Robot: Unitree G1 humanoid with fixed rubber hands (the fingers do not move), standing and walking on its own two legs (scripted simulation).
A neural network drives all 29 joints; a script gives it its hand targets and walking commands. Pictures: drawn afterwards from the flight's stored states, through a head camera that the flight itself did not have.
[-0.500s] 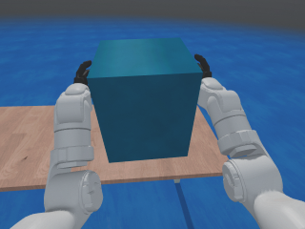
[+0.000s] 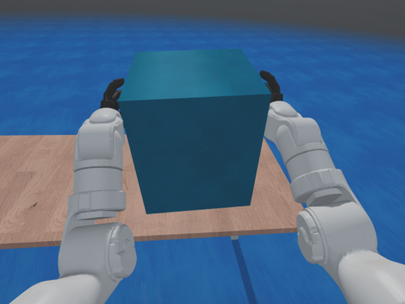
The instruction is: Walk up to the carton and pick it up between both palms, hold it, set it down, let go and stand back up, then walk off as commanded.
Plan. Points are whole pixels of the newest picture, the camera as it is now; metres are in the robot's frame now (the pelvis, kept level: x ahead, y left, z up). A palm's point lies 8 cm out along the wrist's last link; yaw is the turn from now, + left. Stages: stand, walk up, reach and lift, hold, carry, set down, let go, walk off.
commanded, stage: hold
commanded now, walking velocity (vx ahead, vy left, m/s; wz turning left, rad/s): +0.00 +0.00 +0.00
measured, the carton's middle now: (194, 130) +0.37 +0.01 +0.22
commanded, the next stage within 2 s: set down in 1.16 s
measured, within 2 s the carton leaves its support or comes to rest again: neither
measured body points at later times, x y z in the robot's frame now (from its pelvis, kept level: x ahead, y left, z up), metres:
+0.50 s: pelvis +0.00 +0.00 +0.00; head -0.10 +0.03 +0.44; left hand +0.38 +0.16 +0.26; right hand +0.38 -0.15 +0.28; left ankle +0.04 +0.13 -0.75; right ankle +0.01 -0.12 -0.75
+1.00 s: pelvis +0.00 +0.00 +0.00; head -0.09 +0.02 +0.44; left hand +0.38 +0.16 +0.26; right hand +0.38 -0.14 +0.28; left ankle +0.04 +0.13 -0.75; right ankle +0.01 -0.12 -0.75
